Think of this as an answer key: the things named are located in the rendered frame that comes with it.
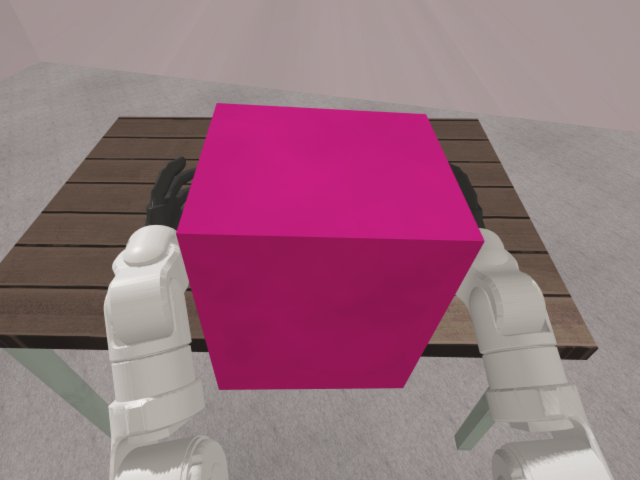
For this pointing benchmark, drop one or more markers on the carton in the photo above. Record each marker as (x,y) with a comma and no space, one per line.
(322,246)

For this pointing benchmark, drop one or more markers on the left robot hand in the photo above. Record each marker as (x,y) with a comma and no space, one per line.
(166,196)

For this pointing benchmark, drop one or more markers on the right robot upper arm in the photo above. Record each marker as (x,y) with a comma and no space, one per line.
(550,459)

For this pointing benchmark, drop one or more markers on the right robot hand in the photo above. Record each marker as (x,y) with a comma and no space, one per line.
(469,194)

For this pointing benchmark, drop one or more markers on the left robot upper arm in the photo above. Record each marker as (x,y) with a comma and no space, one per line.
(192,458)

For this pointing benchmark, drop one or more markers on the left robot forearm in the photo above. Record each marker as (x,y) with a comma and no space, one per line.
(148,334)

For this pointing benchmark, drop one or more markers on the right robot forearm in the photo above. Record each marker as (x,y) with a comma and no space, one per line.
(527,381)

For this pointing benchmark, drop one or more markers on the table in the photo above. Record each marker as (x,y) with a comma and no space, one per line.
(54,281)

